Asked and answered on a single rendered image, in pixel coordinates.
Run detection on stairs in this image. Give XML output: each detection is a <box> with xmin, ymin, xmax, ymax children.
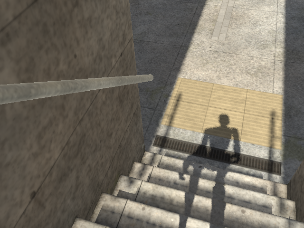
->
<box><xmin>71</xmin><ymin>151</ymin><xmax>304</xmax><ymax>228</ymax></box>

